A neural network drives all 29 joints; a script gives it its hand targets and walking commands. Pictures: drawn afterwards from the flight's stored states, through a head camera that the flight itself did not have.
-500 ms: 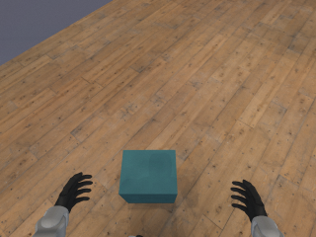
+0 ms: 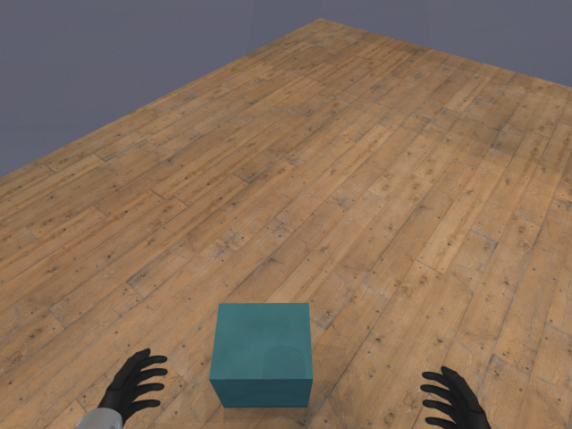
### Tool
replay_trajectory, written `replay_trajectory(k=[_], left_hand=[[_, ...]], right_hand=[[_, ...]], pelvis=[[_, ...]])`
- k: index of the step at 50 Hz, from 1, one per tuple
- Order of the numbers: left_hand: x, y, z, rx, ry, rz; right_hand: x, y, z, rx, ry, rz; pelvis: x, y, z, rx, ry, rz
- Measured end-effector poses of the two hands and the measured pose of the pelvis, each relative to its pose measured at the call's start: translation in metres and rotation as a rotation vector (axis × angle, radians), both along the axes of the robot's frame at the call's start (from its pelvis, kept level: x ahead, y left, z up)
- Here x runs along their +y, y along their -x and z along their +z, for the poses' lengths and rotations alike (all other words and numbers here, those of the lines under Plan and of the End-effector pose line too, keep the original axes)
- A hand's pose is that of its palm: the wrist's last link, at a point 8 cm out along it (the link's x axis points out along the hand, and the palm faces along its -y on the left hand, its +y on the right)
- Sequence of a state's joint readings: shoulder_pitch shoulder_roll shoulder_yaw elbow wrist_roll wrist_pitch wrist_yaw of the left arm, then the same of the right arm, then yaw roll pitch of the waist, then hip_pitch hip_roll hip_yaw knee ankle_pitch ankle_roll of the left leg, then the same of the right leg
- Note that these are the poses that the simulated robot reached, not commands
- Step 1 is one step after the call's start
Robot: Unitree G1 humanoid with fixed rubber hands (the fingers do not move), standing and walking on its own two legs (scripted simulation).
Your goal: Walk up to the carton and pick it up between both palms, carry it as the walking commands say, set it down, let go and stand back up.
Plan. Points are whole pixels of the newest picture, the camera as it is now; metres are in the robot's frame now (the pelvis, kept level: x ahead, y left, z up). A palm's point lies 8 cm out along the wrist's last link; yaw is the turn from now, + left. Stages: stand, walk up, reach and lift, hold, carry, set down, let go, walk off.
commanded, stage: let go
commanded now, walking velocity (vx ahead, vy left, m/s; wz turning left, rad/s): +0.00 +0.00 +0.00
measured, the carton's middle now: (264, 357) +0.44 +0.09 -0.62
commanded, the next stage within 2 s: stand in 0.10 s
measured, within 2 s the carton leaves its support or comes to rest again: neither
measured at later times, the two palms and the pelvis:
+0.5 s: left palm (94, 394) +0.19 +0.29 -0.07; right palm (486, 410) +0.19 -0.25 -0.05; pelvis +0.03 +0.02 +0.00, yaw +0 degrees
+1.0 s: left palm (84, 411) +0.17 +0.30 -0.08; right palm (491, 417) +0.18 -0.25 -0.05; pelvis +0.02 +0.02 +0.00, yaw +0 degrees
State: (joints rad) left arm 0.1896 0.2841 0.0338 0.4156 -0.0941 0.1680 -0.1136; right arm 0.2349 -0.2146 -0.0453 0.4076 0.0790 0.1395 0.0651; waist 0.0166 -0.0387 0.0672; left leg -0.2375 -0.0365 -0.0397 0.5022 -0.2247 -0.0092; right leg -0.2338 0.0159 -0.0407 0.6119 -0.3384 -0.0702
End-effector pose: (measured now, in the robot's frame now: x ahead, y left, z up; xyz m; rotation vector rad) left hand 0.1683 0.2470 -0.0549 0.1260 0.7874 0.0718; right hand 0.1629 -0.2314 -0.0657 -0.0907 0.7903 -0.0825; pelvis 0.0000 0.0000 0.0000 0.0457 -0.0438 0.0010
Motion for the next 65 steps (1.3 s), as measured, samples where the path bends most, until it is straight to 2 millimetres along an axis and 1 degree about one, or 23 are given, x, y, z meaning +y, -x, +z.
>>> replay_trajectory(k=[5, 10, 13, 15, 21, 28, 33, 57, 65], left_hand=[[0.002, 0.002, -0.001, 0.005, -0.005, -0.002], [0.015, -0.002, -0.003, -0.044, -0.075, 0.028], [0.022, -0.009, -0.003, -0.071, -0.084, 0.042], [0.027, -0.015, -0.003, -0.088, -0.085, 0.051], [0.039, -0.023, -0.008, -0.091, -0.087, 0.078], [0.049, -0.016, -0.017, -0.048, -0.095, 0.105], [0.051, -0.01, -0.021, -0.033, -0.094, 0.114], [0.055, 0.005, -0.024, -0.031, -0.096, 0.122], [0.057, 0.012, -0.025, -0.032, -0.097, 0.123]], right_hand=[[0.001, 0.003, -0.001, 0.008, 0.008, -0.004], [-0.017, 0.004, 0.001, -0.006, 0.102, -0.021], [-0.025, -0.001, 0.006, -0.02, 0.149, -0.019], [-0.027, -0.007, 0.009, -0.032, 0.169, -0.018], [-0.023, -0.021, 0.013, -0.06, 0.192, -0.024], [-0.018, -0.022, 0.011, -0.055, 0.191, -0.03], [-0.019, -0.02, 0.012, -0.058, 0.195, -0.035], [-0.023, -0.01, 0.016, -0.081, 0.216, -0.043], [-0.026, -0.003, 0.017, -0.077, 0.231, -0.048]], pelvis=[[0.002, 0.002, 0.0, -0.006, 0.003, -0.001], [0.006, -0.005, -0.001, 0.004, 0.01, -0.001], [0.01, -0.012, -0.002, 0.014, 0.017, -0.001], [0.013, -0.017, -0.002, 0.021, 0.021, -0.001], [0.021, -0.03, -0.003, 0.039, 0.031, 0.0], [0.023, -0.032, -0.003, 0.042, 0.035, 0.0], [0.023, -0.031, -0.003, 0.04, 0.035, -0.001], [0.025, -0.021, -0.003, 0.027, 0.037, -0.002], [0.026, -0.016, -0.003, 0.019, 0.038, -0.002]])
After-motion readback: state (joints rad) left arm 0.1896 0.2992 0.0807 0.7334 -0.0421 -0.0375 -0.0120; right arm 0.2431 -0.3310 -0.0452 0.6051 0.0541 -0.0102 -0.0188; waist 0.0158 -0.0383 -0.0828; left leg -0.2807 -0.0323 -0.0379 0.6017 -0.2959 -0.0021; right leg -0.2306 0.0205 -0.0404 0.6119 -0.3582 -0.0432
